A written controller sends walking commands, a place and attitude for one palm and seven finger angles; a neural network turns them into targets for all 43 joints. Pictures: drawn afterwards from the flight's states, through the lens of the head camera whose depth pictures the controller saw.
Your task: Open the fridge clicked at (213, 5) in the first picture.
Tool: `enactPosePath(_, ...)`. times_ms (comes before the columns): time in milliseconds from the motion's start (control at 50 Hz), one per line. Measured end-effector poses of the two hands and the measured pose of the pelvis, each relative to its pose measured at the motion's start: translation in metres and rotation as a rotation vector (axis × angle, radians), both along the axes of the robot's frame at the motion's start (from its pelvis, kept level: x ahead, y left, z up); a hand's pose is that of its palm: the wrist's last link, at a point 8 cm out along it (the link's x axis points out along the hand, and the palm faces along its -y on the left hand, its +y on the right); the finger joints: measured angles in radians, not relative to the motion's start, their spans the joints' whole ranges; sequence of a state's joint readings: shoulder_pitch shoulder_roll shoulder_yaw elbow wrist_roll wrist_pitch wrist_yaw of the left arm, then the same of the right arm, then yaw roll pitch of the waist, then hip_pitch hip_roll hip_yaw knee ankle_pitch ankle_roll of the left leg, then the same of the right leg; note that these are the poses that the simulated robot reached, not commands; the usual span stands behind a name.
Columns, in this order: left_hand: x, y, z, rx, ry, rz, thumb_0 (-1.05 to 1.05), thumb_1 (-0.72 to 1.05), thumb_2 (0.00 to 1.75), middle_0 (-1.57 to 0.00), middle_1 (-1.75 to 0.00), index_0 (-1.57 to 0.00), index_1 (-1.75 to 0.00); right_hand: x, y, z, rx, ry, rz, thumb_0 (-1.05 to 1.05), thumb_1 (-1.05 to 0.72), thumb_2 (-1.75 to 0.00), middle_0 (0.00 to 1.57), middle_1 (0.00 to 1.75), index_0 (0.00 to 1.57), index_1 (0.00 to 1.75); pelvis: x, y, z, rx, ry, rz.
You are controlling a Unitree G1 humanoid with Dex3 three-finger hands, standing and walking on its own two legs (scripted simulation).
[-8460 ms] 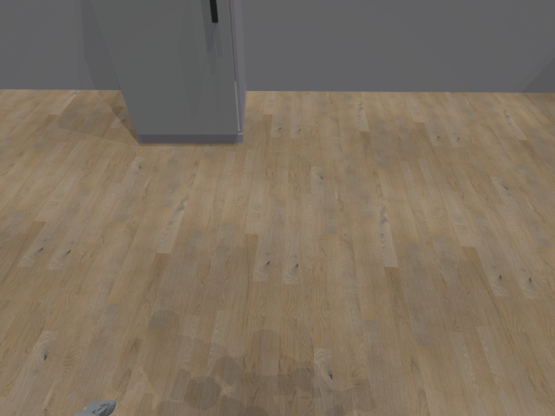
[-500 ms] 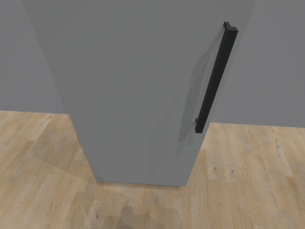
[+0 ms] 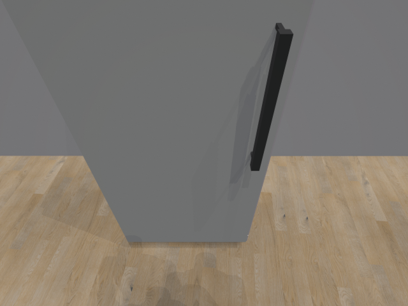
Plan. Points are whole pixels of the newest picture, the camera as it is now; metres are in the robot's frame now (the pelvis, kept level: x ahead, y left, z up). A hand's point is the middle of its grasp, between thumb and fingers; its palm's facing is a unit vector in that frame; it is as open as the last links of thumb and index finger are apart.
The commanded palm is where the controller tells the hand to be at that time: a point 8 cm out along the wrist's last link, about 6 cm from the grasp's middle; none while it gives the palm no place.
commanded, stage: look again from close up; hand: right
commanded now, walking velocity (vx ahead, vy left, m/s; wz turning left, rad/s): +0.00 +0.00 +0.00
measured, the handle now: (264, 110) +0.52 -0.12 +0.12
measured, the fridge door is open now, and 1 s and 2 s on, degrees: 0 0 0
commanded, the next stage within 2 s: raise the hand to about handle height in 1.16 s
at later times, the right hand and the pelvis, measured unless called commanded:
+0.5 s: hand out of the picture -0.02 -0.19 -0.18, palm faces +0.02 +0.98 -0.19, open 7.4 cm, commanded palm none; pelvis -0.01 -0.01 +0.00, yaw +0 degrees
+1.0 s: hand out of the picture -0.02 -0.17 -0.18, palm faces +0.02 +0.99 -0.17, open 7.4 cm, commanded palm none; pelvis -0.01 -0.01 +0.00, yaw +0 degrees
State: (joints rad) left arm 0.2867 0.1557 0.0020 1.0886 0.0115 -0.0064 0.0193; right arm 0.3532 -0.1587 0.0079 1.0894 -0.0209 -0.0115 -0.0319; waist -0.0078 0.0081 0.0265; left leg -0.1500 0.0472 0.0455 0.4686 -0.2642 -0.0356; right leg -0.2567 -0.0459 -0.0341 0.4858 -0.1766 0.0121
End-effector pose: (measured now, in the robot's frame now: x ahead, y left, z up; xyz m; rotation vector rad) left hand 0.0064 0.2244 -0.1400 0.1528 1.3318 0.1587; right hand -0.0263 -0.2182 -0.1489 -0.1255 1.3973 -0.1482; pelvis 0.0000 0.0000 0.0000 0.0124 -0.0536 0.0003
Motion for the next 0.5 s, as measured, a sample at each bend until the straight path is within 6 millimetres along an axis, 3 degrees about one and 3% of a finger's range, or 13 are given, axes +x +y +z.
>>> enactPosePath(500,-0.018,-0.019,-0.001,-0.016,0.042,0.009,0.01,0.91,0.9,-0.2,-0.3,-0.2,-0.3,-0.003,-0.018,0.002,-0.011,0.005,0.008,0.0,-0.9,-0.9,0.2,0.29,0.2,0.3,-0.008,-0.014,0.001,-0.001,0.016,-0.002)
